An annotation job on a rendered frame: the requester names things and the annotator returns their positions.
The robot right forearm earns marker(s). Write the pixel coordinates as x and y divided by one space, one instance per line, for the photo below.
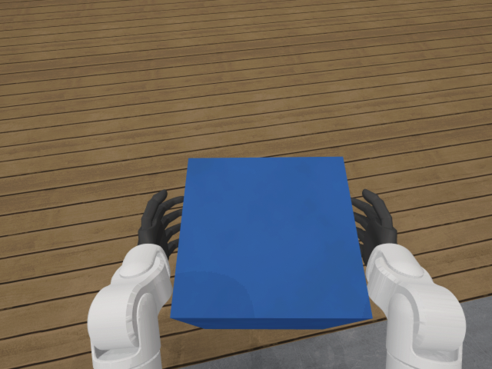
426 324

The right robot hand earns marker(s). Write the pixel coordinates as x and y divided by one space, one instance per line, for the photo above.
378 224

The left robot hand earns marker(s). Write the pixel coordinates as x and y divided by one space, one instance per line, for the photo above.
153 223

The robot left forearm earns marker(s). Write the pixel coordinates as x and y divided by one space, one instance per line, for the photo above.
123 317

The carton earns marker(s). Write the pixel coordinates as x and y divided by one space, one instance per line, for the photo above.
268 243

